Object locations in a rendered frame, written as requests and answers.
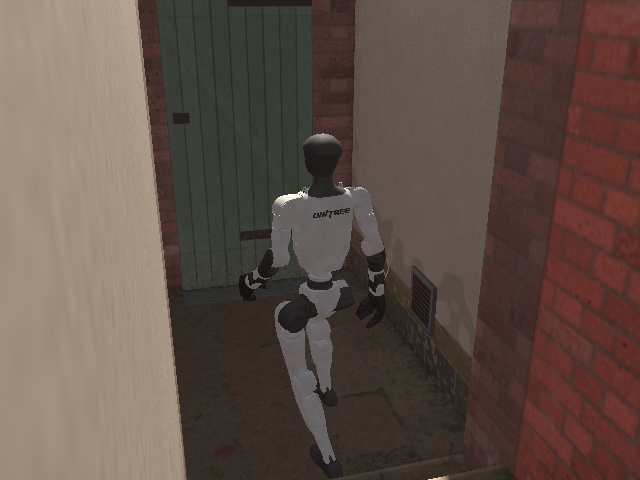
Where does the right robot hand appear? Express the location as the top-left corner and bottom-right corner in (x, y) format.
(356, 292), (387, 329)

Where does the right robot upper arm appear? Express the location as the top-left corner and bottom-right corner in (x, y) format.
(343, 187), (384, 256)

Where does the right robot forearm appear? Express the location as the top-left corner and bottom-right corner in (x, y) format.
(367, 239), (386, 296)

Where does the left robot hand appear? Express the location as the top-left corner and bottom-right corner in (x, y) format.
(239, 274), (267, 301)

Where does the left robot forearm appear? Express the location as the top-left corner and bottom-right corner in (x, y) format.
(245, 249), (279, 289)

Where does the humanoid robot torso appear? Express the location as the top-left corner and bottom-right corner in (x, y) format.
(292, 182), (354, 319)

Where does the left robot upper arm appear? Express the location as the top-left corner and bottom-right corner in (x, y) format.
(269, 194), (302, 268)

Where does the robot left shin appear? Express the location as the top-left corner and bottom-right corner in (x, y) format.
(291, 376), (336, 464)

